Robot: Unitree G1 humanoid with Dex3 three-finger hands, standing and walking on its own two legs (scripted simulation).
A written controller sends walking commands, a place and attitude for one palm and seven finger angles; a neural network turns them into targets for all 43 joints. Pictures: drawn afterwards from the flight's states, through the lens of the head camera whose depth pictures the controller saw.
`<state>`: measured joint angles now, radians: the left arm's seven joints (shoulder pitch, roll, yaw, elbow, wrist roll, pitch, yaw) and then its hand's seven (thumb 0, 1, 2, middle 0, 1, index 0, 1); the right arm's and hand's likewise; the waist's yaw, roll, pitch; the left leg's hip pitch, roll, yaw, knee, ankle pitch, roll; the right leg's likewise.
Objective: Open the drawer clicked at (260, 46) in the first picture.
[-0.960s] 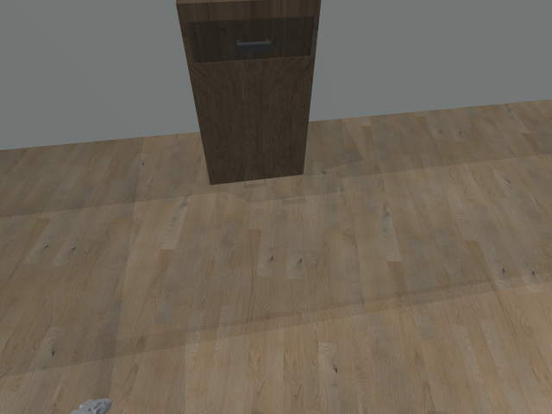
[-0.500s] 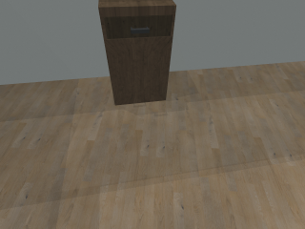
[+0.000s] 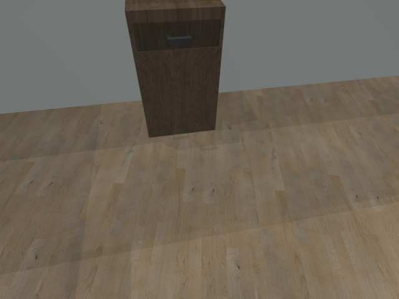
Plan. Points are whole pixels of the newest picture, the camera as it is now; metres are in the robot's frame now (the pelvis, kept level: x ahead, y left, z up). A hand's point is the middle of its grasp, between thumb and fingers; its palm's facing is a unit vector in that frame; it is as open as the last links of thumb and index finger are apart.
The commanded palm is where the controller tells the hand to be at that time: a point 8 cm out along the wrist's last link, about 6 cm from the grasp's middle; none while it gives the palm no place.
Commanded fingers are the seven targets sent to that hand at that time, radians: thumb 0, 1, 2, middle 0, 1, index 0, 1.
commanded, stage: look at it before walking up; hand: left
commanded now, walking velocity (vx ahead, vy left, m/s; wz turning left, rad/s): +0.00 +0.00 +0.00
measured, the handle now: (178, 38) +1.31 +0.18 -0.06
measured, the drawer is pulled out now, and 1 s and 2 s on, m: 0.00 0.00 0.00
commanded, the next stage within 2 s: walk to a spot facing it in 0.48 s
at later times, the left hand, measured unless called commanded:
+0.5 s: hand out of the picture +0.07 +0.24 -0.16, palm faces -0.03 -0.94 -0.33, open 7.3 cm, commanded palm none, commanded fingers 0.00 0.90 0.90 -0.20 -0.30 -0.20 -0.30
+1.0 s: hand out of the picture +0.06 +0.16 -0.18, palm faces -0.05 -0.98 -0.19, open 7.3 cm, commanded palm none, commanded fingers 0.00 0.90 0.90 -0.20 -0.30 -0.20 -0.30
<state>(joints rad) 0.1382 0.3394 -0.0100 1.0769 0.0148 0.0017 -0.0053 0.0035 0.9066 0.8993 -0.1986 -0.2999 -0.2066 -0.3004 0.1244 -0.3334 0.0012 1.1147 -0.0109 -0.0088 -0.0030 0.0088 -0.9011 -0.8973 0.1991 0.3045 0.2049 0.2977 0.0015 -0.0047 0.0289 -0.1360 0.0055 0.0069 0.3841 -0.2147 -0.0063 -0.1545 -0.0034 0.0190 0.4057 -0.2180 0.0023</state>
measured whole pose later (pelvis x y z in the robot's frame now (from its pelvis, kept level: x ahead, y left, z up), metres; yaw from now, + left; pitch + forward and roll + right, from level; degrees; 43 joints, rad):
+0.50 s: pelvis +0.00 +0.00 +0.00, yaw +0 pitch -2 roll +0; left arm 0.15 0.34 -0.01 1.08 0.02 0.00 -0.01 0.00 0.91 0.90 -0.20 -0.30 -0.21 -0.30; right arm 0.12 -0.34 0.00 1.12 -0.01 -0.01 0.00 0.01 -0.90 -0.90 0.20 0.30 0.20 0.30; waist 0.00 -0.01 0.03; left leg -0.13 0.01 0.00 0.37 -0.20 -0.01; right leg -0.15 0.00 0.02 0.39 -0.20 0.00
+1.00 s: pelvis +0.07 -0.03 -0.02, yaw -8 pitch -1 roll -1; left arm 0.40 0.17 0.03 1.03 0.03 -0.04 -0.01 0.00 0.91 0.90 -0.20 -0.30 -0.20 -0.30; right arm 0.30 -0.22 -0.03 1.10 -0.02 0.01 0.00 0.01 -0.90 -0.90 0.20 0.30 0.20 0.30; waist 0.04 0.02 0.02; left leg -0.37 0.08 0.07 1.05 -0.48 -0.01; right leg -0.20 0.05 -0.02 0.59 -0.39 -0.05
